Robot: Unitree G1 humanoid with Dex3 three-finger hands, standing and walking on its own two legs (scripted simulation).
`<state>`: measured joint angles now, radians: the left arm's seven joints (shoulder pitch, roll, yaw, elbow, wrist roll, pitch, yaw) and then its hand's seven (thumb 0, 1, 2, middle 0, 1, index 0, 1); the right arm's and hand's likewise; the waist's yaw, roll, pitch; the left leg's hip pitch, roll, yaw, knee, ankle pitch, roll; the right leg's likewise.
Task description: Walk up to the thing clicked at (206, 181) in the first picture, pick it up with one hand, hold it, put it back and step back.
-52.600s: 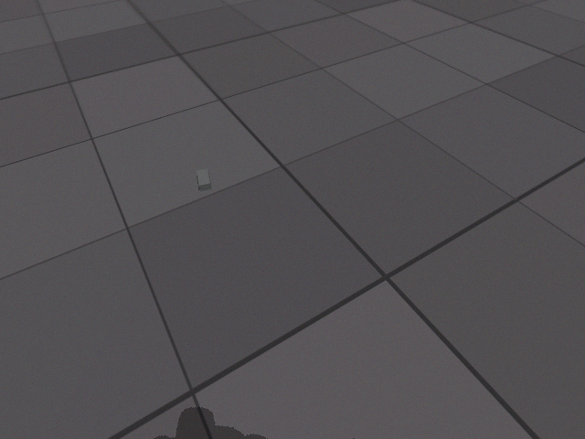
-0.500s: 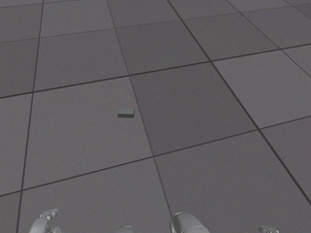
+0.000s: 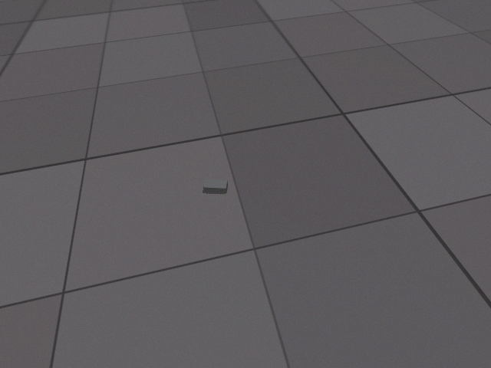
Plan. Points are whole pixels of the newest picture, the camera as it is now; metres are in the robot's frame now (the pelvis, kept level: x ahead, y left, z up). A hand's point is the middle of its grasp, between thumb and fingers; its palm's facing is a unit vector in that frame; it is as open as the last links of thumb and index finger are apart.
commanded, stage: step back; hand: left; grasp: from above
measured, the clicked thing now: (215, 186) +1.11 +0.22 -0.74
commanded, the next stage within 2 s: stand in 0.80 s
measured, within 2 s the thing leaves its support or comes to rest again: neither
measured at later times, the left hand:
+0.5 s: hand out of the picture +0.09 +0.29 -0.15, palm faces +0.05 -0.93 -0.37, open 7.4 cm
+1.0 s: hand out of the picture +0.12 +0.27 -0.14, palm faces -0.01 -0.94 -0.34, open 7.4 cm
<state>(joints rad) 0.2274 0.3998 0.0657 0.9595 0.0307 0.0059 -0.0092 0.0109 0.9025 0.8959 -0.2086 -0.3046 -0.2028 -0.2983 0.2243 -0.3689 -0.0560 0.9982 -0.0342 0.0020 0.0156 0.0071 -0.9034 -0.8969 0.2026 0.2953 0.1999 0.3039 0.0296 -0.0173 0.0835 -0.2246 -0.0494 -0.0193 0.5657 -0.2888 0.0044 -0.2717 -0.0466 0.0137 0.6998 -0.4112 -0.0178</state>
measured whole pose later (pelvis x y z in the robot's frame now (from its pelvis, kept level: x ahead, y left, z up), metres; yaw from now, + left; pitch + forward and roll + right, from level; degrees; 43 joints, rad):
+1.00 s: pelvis +0.04 +0.02 +0.02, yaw +0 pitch -3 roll +0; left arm 0.09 0.34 0.01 1.12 0.01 -0.02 -0.01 0.01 0.91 0.90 -0.21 -0.30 -0.20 -0.30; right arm 0.04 -0.34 -0.01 1.12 -0.01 -0.02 0.01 0.00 -0.90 -0.90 0.20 0.30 0.20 0.30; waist 0.01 0.01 0.07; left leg -0.18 0.03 0.02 0.37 -0.15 -0.01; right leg -0.06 -0.01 -0.01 0.35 -0.24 0.01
